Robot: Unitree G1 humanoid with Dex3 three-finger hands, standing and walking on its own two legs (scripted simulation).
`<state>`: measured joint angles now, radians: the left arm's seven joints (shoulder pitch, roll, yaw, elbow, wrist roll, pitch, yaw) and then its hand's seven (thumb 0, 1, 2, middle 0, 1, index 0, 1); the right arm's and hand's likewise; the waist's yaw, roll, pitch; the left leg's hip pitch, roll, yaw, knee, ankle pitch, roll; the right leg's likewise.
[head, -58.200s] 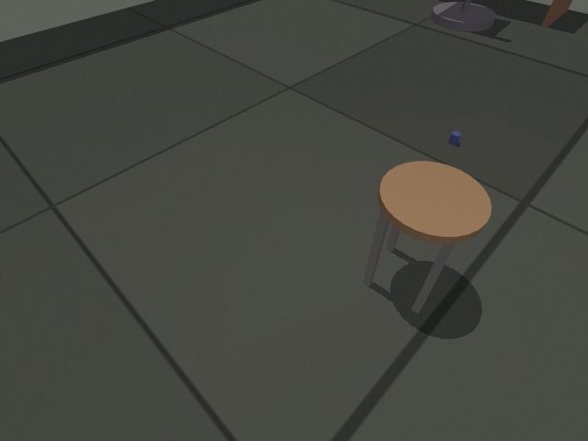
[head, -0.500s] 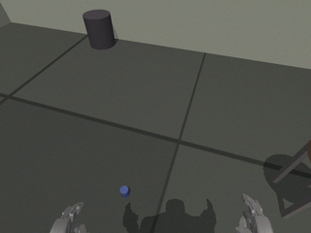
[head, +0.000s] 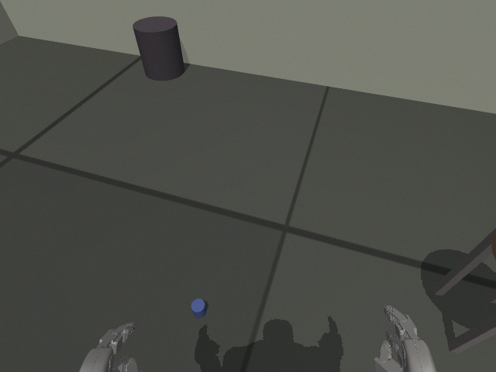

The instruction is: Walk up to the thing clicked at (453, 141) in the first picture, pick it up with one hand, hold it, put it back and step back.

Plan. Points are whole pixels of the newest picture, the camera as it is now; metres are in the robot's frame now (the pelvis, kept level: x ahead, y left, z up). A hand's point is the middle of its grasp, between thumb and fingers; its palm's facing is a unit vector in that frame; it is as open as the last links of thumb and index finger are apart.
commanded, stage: home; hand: left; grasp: from above
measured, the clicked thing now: (199, 308) +0.50 +0.20 -0.68
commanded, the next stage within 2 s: stand in 0.76 s
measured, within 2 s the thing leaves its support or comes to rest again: neither
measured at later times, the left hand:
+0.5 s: hand out of the picture +0.16 +0.18 -0.05, palm faces +0.05 -0.98 -0.21, open 7.4 cm
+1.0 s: hand out of the picture +0.15 +0.20 -0.08, palm faces +0.01 -0.95 -0.32, open 7.4 cm
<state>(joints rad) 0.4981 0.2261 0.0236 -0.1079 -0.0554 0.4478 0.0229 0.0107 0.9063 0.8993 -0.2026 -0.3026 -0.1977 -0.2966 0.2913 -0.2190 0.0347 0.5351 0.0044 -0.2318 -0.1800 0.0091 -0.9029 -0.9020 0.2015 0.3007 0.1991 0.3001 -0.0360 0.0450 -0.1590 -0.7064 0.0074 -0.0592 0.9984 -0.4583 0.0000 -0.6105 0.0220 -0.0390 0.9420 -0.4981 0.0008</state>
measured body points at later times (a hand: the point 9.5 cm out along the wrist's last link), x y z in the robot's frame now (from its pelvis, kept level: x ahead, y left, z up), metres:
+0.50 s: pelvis +0.00 +0.00 +0.00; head +0.01 +0.00 +0.45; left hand +0.15 +0.23 -0.03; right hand +0.16 -0.25 -0.07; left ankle +0.02 +0.11 -0.68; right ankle -0.01 -0.12 -0.68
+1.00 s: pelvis -0.01 +0.00 +0.02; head +0.02 +0.00 +0.47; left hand +0.15 +0.25 -0.06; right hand +0.14 -0.26 -0.09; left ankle +0.02 +0.11 -0.68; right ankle -0.01 -0.12 -0.68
